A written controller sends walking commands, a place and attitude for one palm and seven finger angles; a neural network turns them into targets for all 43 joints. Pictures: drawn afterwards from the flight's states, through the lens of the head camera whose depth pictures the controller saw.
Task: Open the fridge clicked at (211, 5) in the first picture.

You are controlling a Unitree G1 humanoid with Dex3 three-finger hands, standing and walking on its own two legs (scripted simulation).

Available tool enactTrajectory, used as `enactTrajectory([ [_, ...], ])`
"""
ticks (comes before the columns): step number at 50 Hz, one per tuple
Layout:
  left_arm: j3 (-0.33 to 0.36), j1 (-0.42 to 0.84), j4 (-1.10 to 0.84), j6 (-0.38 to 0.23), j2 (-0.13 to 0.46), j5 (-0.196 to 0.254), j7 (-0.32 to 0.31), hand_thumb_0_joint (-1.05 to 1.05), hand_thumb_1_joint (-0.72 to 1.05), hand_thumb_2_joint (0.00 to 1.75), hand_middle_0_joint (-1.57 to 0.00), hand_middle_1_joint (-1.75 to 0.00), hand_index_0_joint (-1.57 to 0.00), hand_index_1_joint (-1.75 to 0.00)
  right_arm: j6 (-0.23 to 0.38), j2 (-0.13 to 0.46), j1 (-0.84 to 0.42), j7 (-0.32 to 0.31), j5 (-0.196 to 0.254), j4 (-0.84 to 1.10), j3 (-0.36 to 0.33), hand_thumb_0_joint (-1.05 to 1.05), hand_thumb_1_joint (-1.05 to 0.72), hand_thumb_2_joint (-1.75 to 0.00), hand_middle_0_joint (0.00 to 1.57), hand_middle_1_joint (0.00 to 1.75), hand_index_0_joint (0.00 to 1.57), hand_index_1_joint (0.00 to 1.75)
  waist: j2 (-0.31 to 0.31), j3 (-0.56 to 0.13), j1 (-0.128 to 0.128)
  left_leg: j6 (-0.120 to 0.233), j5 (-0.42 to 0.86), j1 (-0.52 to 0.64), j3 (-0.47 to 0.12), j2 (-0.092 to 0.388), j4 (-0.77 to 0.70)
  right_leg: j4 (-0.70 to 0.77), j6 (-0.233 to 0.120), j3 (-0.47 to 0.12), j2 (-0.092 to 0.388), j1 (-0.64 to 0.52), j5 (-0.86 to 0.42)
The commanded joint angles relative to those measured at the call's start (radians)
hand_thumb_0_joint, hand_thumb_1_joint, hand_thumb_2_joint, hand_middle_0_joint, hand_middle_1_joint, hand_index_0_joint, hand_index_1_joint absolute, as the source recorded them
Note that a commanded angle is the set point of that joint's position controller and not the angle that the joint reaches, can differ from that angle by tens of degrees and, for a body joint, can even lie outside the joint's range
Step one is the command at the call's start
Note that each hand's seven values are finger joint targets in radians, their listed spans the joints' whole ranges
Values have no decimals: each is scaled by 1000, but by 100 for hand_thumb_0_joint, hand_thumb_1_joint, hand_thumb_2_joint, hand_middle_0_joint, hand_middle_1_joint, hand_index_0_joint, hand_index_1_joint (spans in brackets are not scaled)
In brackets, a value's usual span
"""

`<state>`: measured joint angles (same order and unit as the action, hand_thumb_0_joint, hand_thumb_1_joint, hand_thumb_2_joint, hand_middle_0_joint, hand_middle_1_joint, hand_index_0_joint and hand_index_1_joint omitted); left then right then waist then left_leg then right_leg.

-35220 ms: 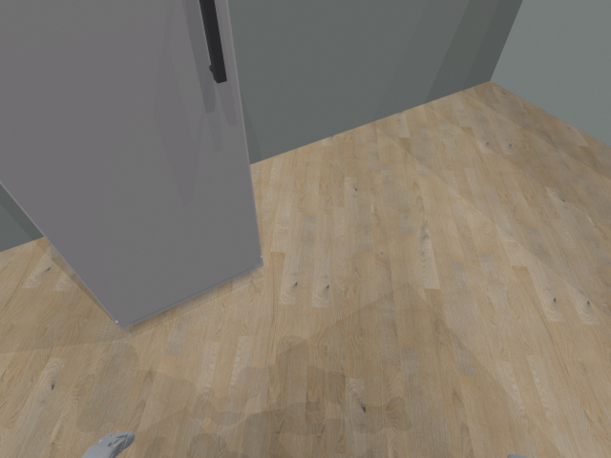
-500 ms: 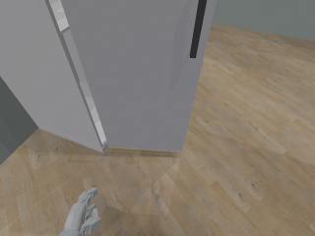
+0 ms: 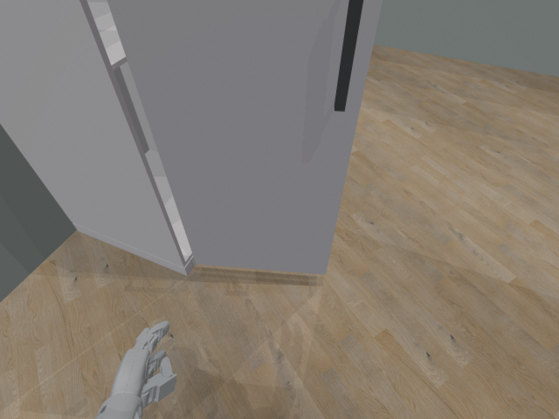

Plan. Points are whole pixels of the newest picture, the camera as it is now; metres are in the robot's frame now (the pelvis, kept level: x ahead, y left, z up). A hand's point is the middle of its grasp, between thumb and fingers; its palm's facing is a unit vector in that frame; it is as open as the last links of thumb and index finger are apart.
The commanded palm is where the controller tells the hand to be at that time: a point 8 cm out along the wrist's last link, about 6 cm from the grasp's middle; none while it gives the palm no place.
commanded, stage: stop stepping back and stand still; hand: right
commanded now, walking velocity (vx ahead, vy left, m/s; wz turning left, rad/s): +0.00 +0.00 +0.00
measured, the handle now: (349, 35) +0.72 -0.08 +0.22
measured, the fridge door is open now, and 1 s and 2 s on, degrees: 72 72 72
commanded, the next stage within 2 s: let the arm hang, fingers relaxed in 0.50 s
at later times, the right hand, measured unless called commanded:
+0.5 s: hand out of the picture +0.16 -0.28 +0.16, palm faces +0.42 +0.78 -0.47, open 7.4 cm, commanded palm +0.10 -0.31 +0.18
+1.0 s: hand out of the picture -0.03 -0.18 -0.18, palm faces +0.02 +0.99 -0.15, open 7.1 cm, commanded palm none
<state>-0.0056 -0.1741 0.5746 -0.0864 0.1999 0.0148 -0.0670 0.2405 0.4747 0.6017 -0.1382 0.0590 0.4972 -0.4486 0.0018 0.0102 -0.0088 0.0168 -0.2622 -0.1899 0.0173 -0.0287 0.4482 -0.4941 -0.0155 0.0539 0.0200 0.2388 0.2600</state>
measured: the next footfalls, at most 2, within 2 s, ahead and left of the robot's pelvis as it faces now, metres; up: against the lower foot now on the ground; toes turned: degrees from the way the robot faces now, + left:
none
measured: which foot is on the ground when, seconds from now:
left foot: down 0.00-1.00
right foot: down 0.00-1.00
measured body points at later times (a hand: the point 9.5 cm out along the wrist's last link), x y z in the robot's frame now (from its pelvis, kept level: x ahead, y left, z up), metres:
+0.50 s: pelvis -0.04 -0.01 +0.00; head -0.03 -0.02 +0.45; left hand +0.13 +0.22 -0.08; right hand +0.13 -0.32 +0.18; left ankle -0.02 +0.11 -0.74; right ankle +0.00 -0.10 -0.74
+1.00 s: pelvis -0.05 +0.00 +0.00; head -0.02 -0.03 +0.44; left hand +0.01 +0.26 -0.14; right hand -0.03 -0.23 -0.17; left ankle -0.02 +0.11 -0.74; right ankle +0.00 -0.10 -0.74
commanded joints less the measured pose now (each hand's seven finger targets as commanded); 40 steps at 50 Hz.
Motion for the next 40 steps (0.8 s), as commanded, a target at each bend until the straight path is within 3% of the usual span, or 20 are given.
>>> enactTrajectory([
  [1, 50, 55, -116, -51, 141, 1, -23, 0, 90, 90, -20, -30, -20, -30, 20, 73, -42, -16, 9, 60, -69, 0, -90, -90, 20, 30, 20, 30, 16, -102, 7, -17, 246, 50, -85, 71, -65, 103, -10, -93, 83, -5, -191],
  [7, 41, 73, -111, -72, 143, -11, -33, 0, 90, 90, -20, -30, -20, -30, 20, 73, -200, -21, -20, 140, -8, 0, -90, -90, 20, 30, 20, 30, 35, -55, 13, -14, 62, -5, -99, 70, -133, 156, -22, -106, 59, 3, 22],
  [9, 41, 79, -107, -79, 143, -17, -36, 0, 90, 90, -20, -30, -20, -30, 28, 123, -245, -29, -30, 191, -44, 0, -90, -90, 20, 30, 20, 30, 59, -55, 18, -13, 25, 3, -100, 67, -145, 173, -25, -114, 56, 15, 73],
  [14, 43, 68, -104, -87, 138, -24, -28, 0, 90, 90, -20, -30, -20, -30, 42, 126, -188, -35, -37, 174, -73, 0, -90, -90, 20, 30, 20, 30, 130, -36, 21, -7, -21, 32, -90, 54, -143, 212, -23, -131, 59, 70, 175],
  [15, 38, 63, -103, -88, 128, -24, -26, 0, 90, 90, -20, -30, -20, -30, 45, 103, -170, -34, -34, 161, -62, 0, -90, -90, 20, 30, 20, 30, 134, -36, 20, -8, -16, 43, -83, 50, -134, 222, -22, -134, 62, 81, 189],
  [19, 42, 54, -106, -93, 135, -21, -22, 0, 90, 90, -20, -30, -20, -30, 44, 90, -85, -29, -26, 94, -74, 0, -90, -90, 20, 30, 20, 30, 93, -53, 23, -13, 21, 77, -58, 38, -120, 239, -16, -146, 67, 107, 179],
  [25, 42, 51, -99, -96, 137, -14, -24, 0, 90, 90, -20, -30, -20, -30, 34, 73, -68, -22, -16, 75, -54, 0, -90, -90, 20, 30, 20, 30, 13, -80, 20, -19, 106, 73, -59, 47, -124, 195, -12, -123, 58, 63, 35],
  [29, 43, 62, -95, -100, 143, -15, -29, 0, 90, 90, -20, -30, -20, -30, 35, 98, -136, -24, -21, 131, -55, 0, -90, -90, 20, 30, 20, 30, 58, -91, 20, -19, 129, 55, -65, 50, -120, 179, -12, -110, 53, 26, -10],
  [30, 80, 98, 152, -129, 322, -4, 74, 0, 90, 90, -20, -30, -20, -30, -116, -63, -171, 117, -88, -660, 339, 0, -90, -90, 20, 30, 20, 30, 50, -14, -28, 12, 279, -66, -5, 141, 33, -8, -16, -143, 88, 105, -298],
  [31, 86, 25, 137, -51, 288, 2, 75, 0, 90, 90, -20, -30, -20, -30, -200, -58, -175, 136, -78, -674, 316, 0, -90, -90, 20, 30, 20, 30, 72, -89, -16, 20, 191, -91, -52, 146, 7, 4, 1, -108, 103, 23, -322],
  [32, 84, 18, 114, -28, 287, -1, 70, 0, 90, 90, -20, -30, -20, -30, -225, -64, -189, 138, -78, -659, 321, 0, -90, -90, 20, 30, 20, 30, 102, -74, -17, 16, 83, -114, -27, 124, 24, 21, -10, -119, 116, 31, -268],
  [33, 79, 23, 125, -18, 284, -12, 70, 0, 90, 90, -20, -30, -20, -30, -224, -70, -218, 138, -79, -699, 329, 0, -90, -90, 20, 30, 20, 30, 90, -98, -8, 18, 5, -104, -9, 99, 83, 45, -37, -173, 137, 87, -238],
  [35, 65, 37, 129, 7, 283, -28, 67, 0, 90, 90, -20, -30, -20, -30, -225, -62, -259, 138, -86, -806, 347, 0, -90, -90, 20, 30, 20, 30, -31, -82, 3, 19, -25, -61, -19, 75, 126, 80, -67, -226, 152, 139, -200],
  [38, 56, 38, 165, 34, 266, -37, 66, 0, 90, 90, -20, -30, -20, -30, -227, -43, -316, 137, -91, -984, 367, 0, -90, -90, 20, 30, 20, 30, -178, -104, 8, 29, 65, -33, -78, 119, 45, 36, -55, -193, 94, 116, -167],
  [40, 45, 19, 197, 55, 224, -39, 66, 0, 90, 90, -20, -30, -20, -30, -236, -56, -359, 132, -87, -1091, 392, 0, -90, -90, 20, 30, 20, 30, -145, -95, -10, 47, 40, -85, -119, 157, -6, 12, -35, -155, 50, 64, -116],
])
